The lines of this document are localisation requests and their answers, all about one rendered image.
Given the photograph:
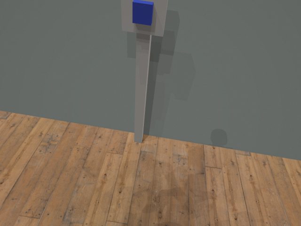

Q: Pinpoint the button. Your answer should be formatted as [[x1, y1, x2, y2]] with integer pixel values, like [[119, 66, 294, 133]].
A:
[[133, 0, 154, 25]]

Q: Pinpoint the panel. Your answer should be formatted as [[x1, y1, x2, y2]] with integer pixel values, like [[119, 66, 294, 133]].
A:
[[121, 0, 168, 143]]

